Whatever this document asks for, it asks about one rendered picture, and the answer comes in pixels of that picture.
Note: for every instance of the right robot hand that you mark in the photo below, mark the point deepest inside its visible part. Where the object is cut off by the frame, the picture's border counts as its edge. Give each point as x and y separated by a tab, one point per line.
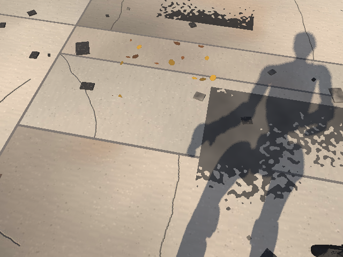
327	250

